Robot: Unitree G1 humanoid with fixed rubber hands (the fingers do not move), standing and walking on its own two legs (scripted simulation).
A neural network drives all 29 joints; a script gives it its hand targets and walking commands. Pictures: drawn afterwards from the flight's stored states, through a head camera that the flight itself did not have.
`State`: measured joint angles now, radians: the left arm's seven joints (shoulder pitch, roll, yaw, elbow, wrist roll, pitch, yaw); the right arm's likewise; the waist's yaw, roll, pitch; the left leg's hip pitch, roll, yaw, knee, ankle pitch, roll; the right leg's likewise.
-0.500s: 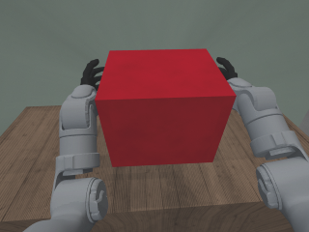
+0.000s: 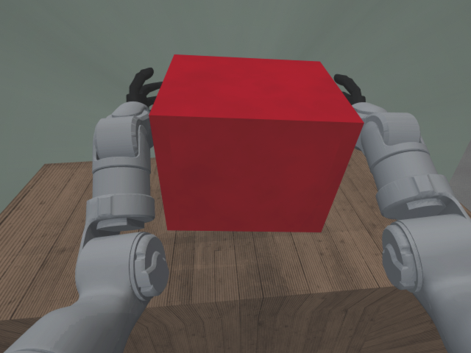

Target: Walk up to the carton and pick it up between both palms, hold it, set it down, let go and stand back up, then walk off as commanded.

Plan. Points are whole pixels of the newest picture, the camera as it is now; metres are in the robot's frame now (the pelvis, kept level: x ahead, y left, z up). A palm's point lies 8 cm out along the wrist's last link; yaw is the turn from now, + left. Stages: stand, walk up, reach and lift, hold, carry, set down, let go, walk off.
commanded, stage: hold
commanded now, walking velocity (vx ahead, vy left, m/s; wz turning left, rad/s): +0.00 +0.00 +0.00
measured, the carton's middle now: (246, 142) +0.36 +0.01 +0.26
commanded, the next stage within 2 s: none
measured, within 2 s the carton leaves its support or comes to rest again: neither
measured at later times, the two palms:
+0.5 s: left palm (131, 134) +0.39 +0.20 +0.27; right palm (328, 122) +0.41 -0.13 +0.27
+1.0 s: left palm (138, 113) +0.38 +0.18 +0.31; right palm (347, 114) +0.39 -0.15 +0.29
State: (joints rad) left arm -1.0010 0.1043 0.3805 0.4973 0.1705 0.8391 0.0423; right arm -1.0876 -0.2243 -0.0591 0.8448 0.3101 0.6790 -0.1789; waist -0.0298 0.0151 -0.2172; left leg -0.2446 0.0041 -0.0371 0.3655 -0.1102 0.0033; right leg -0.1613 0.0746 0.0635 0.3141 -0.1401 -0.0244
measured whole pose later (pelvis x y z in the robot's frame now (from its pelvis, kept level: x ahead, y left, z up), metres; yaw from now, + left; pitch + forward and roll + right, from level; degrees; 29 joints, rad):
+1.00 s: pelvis +0.00 -0.01 +0.00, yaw +0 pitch +0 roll -1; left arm -1.07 0.15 0.40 0.61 0.18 0.82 0.01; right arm -1.14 -0.21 -0.07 0.91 0.29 0.67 -0.18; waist -0.03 -0.01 -0.21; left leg -0.25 0.01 -0.06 0.36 -0.13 0.00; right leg -0.17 0.08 0.05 0.31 -0.13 -0.04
